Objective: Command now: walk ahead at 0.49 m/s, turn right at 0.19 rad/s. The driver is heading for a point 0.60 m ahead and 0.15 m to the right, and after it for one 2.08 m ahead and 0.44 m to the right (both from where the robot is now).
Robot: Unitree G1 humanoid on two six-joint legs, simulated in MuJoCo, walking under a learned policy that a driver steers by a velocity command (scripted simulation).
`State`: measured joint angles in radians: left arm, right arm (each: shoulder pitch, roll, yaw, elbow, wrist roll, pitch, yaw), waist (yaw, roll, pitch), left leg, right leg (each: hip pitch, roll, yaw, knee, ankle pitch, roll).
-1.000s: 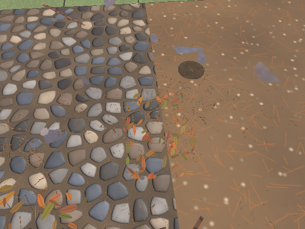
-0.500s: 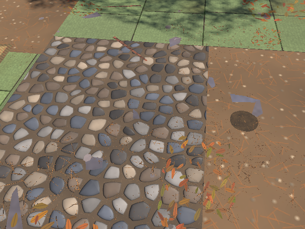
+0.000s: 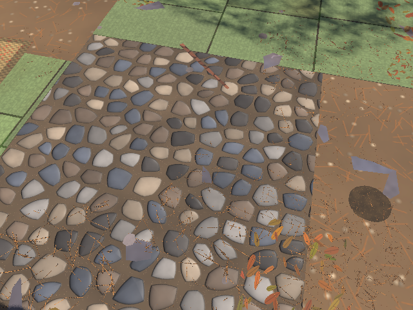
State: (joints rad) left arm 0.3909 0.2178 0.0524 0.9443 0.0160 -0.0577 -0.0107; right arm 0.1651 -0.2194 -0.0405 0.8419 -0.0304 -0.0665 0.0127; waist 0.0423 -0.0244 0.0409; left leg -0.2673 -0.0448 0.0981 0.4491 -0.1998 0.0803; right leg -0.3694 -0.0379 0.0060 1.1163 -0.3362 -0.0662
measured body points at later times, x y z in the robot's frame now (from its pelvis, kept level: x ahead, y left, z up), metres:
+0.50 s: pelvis +0.27 -0.05 -0.01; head +0.31 -0.06 +0.43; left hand +0.46 +0.18 -0.14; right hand +0.25 -0.31 -0.15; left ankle +0.17 +0.09 -0.63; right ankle +0.32 -0.10 -0.74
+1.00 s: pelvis +0.57 -0.09 -0.01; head +0.60 -0.10 +0.44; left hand +0.68 +0.16 -0.15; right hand +0.61 -0.39 -0.12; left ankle +0.67 -0.05 -0.74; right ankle +0.35 -0.11 -0.66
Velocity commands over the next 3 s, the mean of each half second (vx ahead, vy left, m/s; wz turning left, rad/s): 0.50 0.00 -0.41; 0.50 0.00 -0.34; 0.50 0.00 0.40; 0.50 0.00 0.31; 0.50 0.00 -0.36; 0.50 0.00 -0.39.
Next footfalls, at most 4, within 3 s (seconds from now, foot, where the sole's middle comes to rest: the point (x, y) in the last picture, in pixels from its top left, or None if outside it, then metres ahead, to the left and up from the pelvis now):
0.38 right None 0.36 -0.11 -0.78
0.92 left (238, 242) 0.71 -0.07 -0.78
1.46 right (306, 197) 0.91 -0.33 -0.78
1.96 left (250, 143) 1.17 -0.12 -0.78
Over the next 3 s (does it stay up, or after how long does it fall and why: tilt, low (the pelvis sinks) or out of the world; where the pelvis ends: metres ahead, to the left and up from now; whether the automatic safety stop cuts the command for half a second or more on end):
stays up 1.58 -0.31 -0.01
